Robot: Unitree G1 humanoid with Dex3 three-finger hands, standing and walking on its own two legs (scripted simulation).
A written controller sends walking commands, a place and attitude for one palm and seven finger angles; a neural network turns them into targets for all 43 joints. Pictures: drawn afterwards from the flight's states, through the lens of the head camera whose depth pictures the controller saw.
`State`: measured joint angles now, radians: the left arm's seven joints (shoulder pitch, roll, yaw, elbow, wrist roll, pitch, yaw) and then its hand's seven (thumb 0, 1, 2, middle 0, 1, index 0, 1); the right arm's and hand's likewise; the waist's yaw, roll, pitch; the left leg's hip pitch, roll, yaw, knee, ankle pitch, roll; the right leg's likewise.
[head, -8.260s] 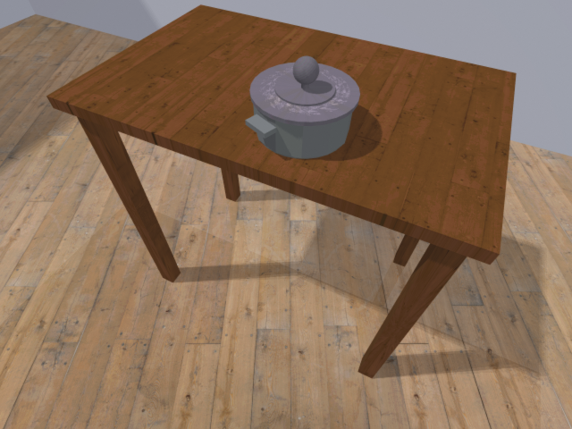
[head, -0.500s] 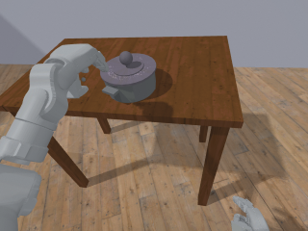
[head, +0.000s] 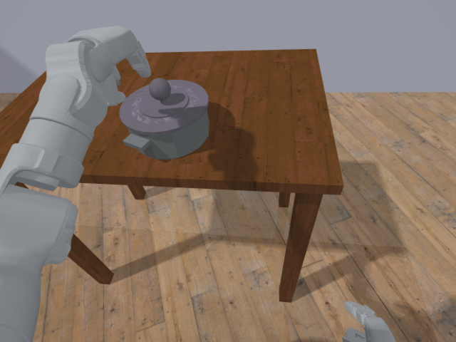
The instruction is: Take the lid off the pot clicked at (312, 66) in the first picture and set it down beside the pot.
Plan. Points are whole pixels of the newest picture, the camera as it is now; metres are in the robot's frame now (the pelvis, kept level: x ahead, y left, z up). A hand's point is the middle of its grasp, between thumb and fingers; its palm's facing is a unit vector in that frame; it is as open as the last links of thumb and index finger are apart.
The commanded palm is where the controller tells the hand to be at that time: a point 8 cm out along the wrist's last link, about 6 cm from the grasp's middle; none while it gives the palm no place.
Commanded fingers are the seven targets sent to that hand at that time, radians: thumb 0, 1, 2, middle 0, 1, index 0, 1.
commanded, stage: move the open hand above the knob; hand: left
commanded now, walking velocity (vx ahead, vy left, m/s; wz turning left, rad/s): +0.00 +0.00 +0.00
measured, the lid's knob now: (160, 89) +0.57 +0.16 +0.17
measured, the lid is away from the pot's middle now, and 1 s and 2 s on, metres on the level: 0.00 0.00 0.00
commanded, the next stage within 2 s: lower the open fingers around the knob in 1.56 s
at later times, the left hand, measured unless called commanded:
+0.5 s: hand (147, 60) +0.52 +0.15 +0.25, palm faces -0.28 -0.06 -0.96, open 9.9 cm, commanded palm +0.53 +0.16 +0.31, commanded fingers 0.00 -0.37 1.68 -0.88 -0.08 -0.88 -0.08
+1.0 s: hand (141, 56) +0.53 +0.16 +0.26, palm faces -0.28 -0.06 -0.96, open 9.9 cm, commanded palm +0.53 +0.16 +0.31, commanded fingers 0.00 -0.37 1.68 -0.88 -0.08 -0.88 -0.08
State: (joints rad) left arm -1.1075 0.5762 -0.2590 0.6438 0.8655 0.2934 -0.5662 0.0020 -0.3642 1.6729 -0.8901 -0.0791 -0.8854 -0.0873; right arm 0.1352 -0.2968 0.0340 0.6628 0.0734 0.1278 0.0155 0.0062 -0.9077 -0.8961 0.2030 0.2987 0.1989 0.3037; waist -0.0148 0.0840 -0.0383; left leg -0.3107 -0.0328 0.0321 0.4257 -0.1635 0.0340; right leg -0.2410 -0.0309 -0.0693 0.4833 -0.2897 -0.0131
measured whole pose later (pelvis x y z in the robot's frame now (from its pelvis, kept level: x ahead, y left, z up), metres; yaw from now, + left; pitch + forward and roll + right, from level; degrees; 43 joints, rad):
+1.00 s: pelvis +0.02 +0.01 +0.00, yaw -2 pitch +10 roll +0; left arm -1.46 0.58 -0.26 1.16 0.97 0.24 -0.54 0.00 -0.36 1.67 -0.89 -0.08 -0.88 -0.09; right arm 0.29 -0.29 0.00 0.74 0.06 0.15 0.00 0.00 -0.91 -0.90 0.20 0.30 0.20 0.30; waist -0.13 0.05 -0.08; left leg -0.41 -0.02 0.06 0.45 -0.20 0.04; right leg -0.34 -0.02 -0.03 0.46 -0.29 0.00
